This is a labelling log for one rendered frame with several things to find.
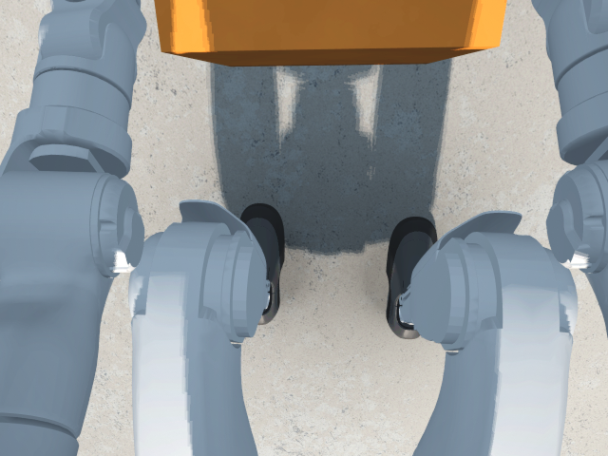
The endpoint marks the robot left upper arm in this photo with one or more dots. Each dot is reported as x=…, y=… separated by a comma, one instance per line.
x=64, y=237

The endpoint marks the robot right forearm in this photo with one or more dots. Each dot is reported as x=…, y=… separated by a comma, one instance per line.
x=577, y=46

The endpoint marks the left robot thigh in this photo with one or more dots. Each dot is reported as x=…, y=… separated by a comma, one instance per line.
x=204, y=292

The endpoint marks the robot left forearm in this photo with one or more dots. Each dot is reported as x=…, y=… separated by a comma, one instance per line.
x=82, y=90

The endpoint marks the robot right upper arm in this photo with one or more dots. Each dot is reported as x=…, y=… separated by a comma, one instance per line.
x=577, y=226

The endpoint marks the carton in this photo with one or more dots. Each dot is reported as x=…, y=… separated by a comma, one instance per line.
x=275, y=33

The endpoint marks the robot thigh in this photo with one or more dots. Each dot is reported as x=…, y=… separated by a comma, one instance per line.
x=493, y=297
x=204, y=292

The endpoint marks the right robot thigh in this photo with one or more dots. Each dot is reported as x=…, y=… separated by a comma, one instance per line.
x=493, y=297

